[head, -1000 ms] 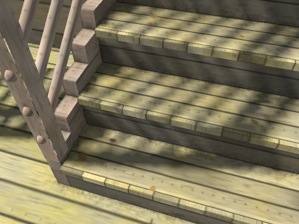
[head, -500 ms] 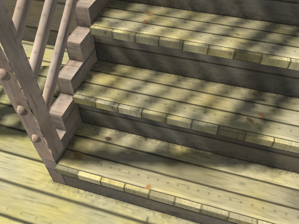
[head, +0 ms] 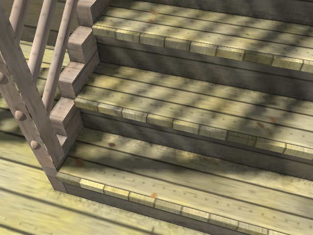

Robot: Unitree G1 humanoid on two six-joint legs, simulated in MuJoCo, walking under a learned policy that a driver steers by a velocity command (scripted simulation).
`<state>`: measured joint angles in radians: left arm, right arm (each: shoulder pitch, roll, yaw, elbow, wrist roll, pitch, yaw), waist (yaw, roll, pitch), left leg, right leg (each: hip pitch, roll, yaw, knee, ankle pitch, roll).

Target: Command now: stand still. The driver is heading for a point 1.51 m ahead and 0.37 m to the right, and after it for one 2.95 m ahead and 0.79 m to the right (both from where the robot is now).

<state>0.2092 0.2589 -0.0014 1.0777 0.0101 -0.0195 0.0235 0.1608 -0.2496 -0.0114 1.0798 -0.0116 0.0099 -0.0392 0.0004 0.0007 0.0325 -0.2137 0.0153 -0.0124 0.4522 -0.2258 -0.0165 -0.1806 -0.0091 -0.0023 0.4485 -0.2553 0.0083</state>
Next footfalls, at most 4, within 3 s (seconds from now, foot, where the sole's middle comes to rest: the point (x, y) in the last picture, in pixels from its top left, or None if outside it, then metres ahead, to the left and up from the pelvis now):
0.94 right None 0.35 -0.09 -0.78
1.24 left None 0.30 0.11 -0.78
2.00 left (87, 169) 0.71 0.32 -0.59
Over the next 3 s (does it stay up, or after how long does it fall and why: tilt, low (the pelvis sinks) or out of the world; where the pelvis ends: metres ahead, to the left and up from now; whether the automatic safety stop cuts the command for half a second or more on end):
stays up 0.68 0.10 0.19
